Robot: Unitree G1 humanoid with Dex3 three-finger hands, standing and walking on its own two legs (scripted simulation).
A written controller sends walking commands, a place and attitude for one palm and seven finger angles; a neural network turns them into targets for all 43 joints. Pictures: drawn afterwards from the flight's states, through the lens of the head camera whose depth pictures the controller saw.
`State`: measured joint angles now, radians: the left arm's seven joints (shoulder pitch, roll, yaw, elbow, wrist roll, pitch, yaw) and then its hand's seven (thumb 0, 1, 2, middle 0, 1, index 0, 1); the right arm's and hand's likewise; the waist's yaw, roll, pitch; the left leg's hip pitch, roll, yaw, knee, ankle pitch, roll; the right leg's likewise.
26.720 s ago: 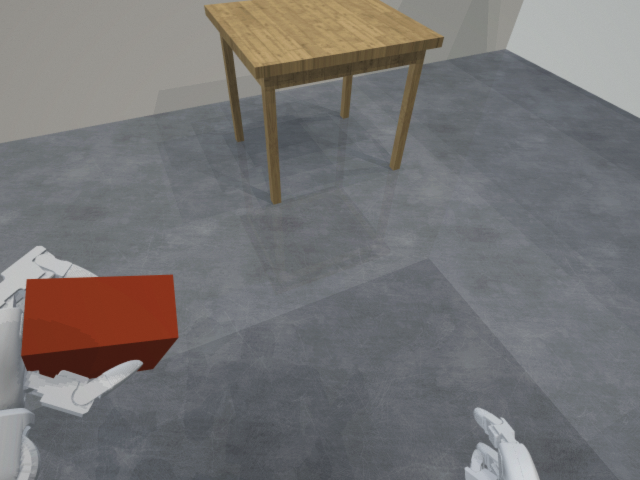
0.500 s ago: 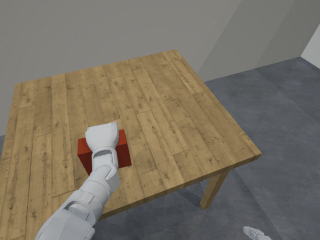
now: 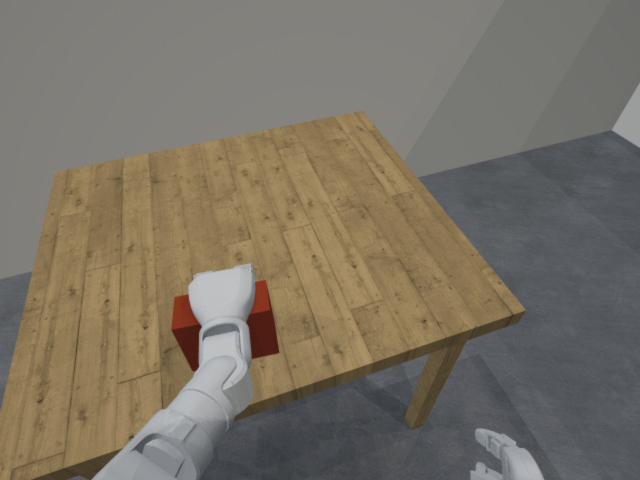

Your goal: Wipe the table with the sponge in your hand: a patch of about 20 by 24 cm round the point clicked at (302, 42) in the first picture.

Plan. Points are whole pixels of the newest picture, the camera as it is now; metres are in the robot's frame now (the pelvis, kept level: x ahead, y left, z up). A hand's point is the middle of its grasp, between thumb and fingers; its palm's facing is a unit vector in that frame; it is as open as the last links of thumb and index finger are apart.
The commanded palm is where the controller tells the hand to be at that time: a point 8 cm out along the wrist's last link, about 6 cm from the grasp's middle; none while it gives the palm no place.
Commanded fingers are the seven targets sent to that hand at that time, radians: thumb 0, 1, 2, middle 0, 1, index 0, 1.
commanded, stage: wipe back along the third lane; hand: left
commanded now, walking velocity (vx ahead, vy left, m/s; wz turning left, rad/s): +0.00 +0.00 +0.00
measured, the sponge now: (231, 332) +0.33 +0.17 -0.05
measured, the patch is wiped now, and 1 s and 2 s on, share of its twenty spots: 1.00 1.00 1.00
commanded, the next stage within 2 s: slide back across to the middle lane in 1.02 s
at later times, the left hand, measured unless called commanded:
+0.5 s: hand (235, 328) +0.32 +0.16 -0.01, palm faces -0.07 -0.03 -1.00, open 10.2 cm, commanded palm +0.28 +0.14 +0.02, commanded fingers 0.00 0.10 1.30 -1.20 -1.60 -1.20 -1.60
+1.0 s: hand (235, 329) +0.32 +0.16 -0.01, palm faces -0.06 -0.03 -1.00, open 10.2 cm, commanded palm +0.28 +0.14 +0.02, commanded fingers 0.00 0.10 1.30 -1.20 -1.60 -1.20 -1.60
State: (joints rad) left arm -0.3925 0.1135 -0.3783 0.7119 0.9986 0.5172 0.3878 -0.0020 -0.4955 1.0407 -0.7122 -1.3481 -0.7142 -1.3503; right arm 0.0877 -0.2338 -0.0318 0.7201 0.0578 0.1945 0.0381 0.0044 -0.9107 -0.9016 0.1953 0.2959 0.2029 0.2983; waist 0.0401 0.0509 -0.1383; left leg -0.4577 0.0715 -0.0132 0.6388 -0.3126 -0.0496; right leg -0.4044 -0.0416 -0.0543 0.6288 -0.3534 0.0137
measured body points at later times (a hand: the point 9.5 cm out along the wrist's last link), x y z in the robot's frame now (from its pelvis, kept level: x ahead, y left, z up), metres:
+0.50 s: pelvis -0.01 -0.01 +0.00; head +0.00 -0.03 +0.45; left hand +0.32 +0.16 +0.04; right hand +0.18 -0.24 -0.11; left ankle +0.00 +0.15 -0.72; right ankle -0.03 -0.13 -0.72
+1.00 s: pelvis -0.01 -0.01 +0.00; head -0.01 -0.03 +0.45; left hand +0.32 +0.16 +0.04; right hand +0.16 -0.24 -0.12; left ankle +0.00 +0.15 -0.72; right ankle -0.03 -0.13 -0.72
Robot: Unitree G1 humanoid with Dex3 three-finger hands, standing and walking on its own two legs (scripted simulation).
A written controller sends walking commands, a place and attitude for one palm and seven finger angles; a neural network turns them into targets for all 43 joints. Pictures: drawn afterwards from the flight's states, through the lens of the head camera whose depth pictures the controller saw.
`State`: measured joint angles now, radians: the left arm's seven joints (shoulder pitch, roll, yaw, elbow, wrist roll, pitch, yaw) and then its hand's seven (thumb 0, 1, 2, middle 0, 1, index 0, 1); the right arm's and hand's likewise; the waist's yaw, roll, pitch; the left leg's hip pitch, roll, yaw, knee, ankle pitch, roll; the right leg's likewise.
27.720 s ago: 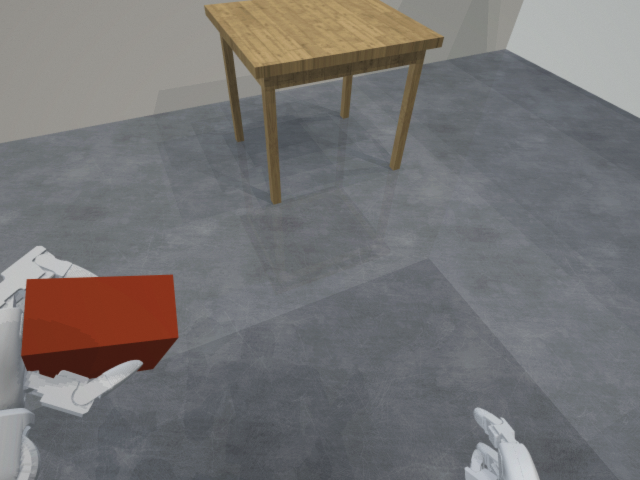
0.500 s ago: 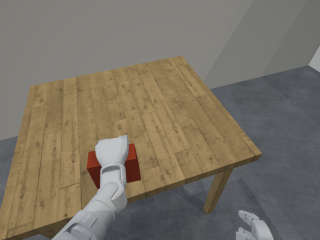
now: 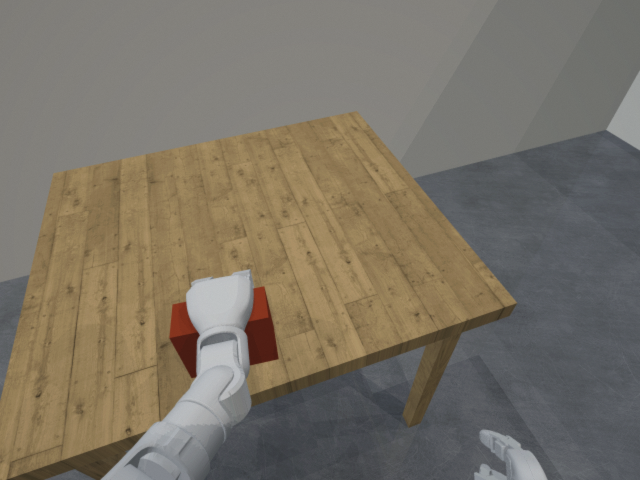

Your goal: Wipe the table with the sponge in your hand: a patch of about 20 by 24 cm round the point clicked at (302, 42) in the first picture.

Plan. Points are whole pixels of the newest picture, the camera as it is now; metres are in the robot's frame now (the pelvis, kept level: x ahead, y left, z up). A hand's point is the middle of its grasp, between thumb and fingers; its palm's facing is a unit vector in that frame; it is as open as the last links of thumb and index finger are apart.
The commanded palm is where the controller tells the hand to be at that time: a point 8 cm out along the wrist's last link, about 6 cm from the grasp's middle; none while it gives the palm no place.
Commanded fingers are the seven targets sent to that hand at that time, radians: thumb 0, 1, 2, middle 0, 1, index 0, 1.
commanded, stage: wipe back along the third lane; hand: left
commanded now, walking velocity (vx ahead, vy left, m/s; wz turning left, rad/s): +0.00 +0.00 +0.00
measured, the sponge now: (230, 339) +0.33 +0.17 -0.05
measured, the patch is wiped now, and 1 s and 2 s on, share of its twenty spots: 1.00 1.00 1.00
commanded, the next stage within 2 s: slide back across to the middle lane in 0.02 s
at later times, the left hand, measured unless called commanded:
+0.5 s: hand (201, 328) +0.32 +0.21 +0.00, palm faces -0.07 -0.08 -0.99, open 10.2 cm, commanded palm +0.28 +0.20 +0.05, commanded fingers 0.00 0.10 1.30 -1.20 -1.60 -1.20 -1.60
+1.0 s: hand (164, 347) +0.29 +0.25 -0.01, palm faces -0.08 -0.07 -0.99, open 10.2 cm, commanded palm +0.27 +0.24 +0.04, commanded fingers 0.00 0.10 1.30 -1.20 -1.60 -1.20 -1.60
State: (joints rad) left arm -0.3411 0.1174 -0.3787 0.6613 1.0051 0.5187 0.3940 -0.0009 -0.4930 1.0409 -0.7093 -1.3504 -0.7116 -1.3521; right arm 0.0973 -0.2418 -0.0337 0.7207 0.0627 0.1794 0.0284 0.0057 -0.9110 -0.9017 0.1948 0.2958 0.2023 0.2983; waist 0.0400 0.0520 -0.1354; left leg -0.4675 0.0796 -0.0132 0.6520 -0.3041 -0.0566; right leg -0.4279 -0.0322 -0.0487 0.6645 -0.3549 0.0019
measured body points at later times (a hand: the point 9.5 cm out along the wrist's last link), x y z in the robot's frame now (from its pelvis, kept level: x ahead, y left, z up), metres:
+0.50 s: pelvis +0.01 +0.00 +0.01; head +0.01 -0.02 +0.46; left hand +0.32 +0.21 +0.05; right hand +0.19 -0.24 -0.10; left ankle +0.01 +0.16 -0.72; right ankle -0.01 -0.12 -0.72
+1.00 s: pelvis +0.01 +0.01 +0.00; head +0.02 -0.01 +0.45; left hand +0.28 +0.25 +0.05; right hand +0.21 -0.22 -0.10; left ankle +0.01 +0.16 -0.72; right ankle -0.01 -0.12 -0.72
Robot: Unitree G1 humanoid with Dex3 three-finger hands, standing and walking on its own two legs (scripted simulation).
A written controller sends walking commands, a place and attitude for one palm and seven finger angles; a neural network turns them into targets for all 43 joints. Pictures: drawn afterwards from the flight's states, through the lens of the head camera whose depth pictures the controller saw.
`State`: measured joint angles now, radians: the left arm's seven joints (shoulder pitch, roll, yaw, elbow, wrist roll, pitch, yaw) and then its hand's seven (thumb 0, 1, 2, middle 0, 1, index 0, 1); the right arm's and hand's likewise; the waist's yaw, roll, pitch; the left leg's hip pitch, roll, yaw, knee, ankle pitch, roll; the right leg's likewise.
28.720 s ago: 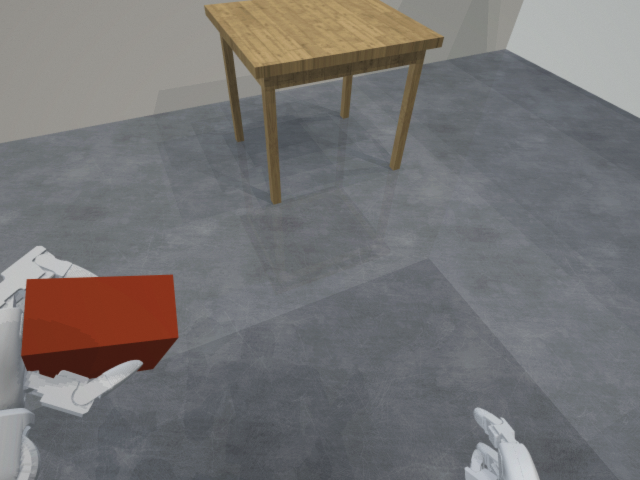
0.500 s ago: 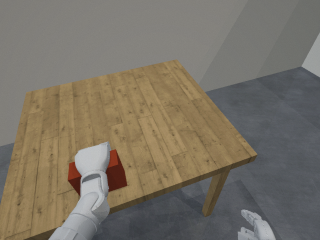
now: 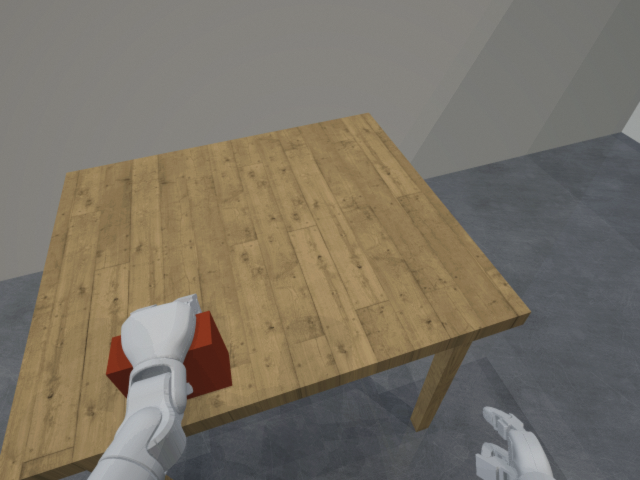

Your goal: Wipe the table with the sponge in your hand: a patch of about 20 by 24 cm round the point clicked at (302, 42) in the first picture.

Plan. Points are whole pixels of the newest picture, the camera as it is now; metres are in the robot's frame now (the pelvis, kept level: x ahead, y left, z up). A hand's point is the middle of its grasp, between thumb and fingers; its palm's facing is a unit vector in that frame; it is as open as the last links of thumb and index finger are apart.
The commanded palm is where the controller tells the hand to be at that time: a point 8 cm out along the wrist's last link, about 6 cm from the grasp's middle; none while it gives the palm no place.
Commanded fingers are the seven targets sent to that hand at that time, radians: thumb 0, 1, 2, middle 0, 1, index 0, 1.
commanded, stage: wipe forward along the middle lane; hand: left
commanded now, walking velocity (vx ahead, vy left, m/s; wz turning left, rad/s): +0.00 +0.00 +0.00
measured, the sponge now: (178, 368) +0.27 +0.24 -0.05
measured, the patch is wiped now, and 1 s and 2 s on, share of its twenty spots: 1.00 1.00 1.00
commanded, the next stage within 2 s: slide back across to the first lane in 1.50 s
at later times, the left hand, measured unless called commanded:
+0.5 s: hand (177, 321) +0.32 +0.26 -0.01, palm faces -0.10 +0.00 -0.99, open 10.2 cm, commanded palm +0.31 +0.24 +0.02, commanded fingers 0.00 0.10 1.30 -1.20 -1.60 -1.20 -1.60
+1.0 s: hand (175, 290) +0.38 +0.28 -0.01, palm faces -0.11 +0.01 -0.99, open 10.2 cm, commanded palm +0.36 +0.27 +0.02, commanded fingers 0.00 0.10 1.30 -1.20 -1.60 -1.20 -1.60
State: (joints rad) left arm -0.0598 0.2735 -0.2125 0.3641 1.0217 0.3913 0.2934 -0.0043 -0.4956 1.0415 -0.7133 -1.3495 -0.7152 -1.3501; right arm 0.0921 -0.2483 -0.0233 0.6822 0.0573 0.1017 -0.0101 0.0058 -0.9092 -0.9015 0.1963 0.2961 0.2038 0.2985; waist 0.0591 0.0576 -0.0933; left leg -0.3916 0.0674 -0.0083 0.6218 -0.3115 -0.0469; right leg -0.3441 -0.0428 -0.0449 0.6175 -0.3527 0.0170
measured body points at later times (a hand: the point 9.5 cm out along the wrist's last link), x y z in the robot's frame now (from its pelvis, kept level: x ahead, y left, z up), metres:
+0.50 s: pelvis -0.03 -0.01 -0.01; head +0.01 -0.02 +0.44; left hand +0.33 +0.25 +0.04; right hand +0.10 -0.26 -0.14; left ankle +0.00 +0.15 -0.73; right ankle -0.02 -0.13 -0.73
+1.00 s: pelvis -0.03 +0.00 -0.02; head +0.03 -0.01 +0.43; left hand +0.38 +0.27 +0.04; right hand +0.05 -0.27 -0.15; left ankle +0.00 +0.15 -0.73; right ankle -0.02 -0.13 -0.73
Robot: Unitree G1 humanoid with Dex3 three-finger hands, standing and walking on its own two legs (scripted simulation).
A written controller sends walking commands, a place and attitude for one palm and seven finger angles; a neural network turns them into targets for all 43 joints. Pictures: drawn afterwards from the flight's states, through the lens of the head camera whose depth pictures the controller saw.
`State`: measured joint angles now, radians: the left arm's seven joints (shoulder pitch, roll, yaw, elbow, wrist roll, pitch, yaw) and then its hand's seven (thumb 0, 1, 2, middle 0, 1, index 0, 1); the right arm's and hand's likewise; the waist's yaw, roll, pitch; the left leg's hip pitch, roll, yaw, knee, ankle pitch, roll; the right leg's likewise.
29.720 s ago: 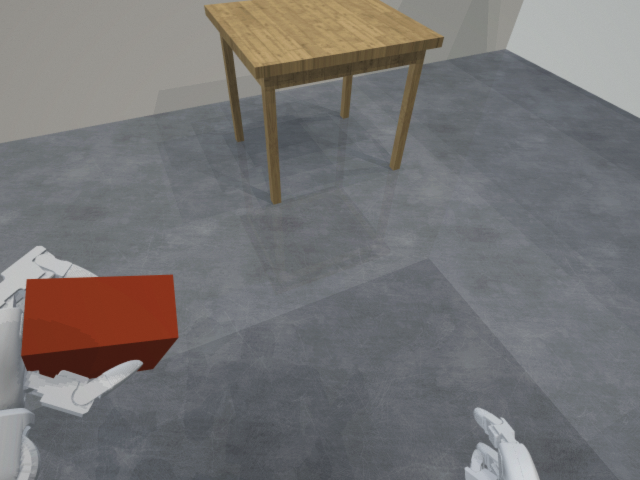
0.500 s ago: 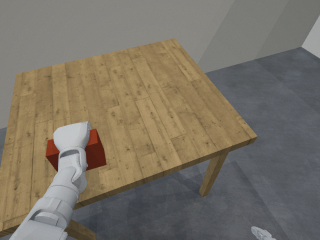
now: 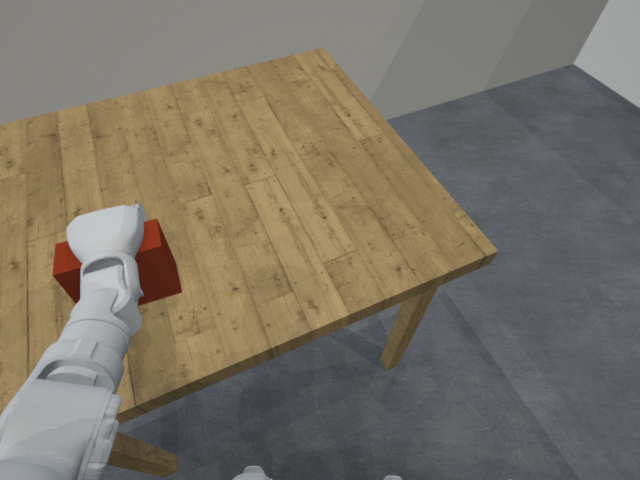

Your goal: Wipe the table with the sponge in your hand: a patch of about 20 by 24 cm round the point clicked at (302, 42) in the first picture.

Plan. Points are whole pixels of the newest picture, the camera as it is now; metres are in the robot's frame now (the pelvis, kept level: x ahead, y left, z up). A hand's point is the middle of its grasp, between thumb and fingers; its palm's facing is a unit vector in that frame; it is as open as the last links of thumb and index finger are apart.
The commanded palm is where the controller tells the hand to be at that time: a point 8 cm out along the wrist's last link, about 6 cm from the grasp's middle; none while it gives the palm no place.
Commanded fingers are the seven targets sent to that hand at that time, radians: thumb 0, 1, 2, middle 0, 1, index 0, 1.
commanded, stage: wipe forward along the middle lane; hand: left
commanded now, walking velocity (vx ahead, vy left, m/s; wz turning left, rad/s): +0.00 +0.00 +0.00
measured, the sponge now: (127, 276) +0.40 +0.30 -0.03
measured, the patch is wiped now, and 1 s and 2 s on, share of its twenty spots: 1.00 1.00 1.00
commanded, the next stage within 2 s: slide back across to the first lane in 0.50 s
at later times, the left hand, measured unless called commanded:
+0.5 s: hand (113, 232) +0.45 +0.32 +0.01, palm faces -0.12 +0.01 -0.99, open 10.2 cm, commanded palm +0.44 +0.30 +0.04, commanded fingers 0.00 0.10 1.30 -1.20 -1.60 -1.20 -1.60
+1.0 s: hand (82, 229) +0.45 +0.36 +0.02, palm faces -0.15 +0.00 -0.99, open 10.2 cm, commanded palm +0.43 +0.34 +0.06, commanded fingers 0.00 0.10 1.30 -1.20 -1.60 -1.20 -1.60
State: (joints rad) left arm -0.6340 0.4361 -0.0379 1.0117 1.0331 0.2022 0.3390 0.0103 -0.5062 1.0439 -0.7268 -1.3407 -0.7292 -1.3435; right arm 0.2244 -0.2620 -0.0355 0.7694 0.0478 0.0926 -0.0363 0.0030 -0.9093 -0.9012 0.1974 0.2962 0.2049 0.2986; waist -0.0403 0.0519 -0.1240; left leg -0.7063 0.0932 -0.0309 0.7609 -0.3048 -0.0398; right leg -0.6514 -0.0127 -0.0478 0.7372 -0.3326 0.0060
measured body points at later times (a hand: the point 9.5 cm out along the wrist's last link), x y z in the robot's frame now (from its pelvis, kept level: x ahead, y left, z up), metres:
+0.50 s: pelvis +0.01 +0.02 -0.01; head +0.09 +0.03 +0.44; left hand +0.45 +0.31 +0.06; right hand +0.06 -0.25 -0.13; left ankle +0.03 +0.16 -0.71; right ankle +0.01 -0.13 -0.71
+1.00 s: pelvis +0.02 +0.03 +0.00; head +0.11 +0.04 +0.44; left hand +0.45 +0.36 +0.07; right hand +0.06 -0.25 -0.12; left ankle +0.03 +0.16 -0.71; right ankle +0.01 -0.13 -0.71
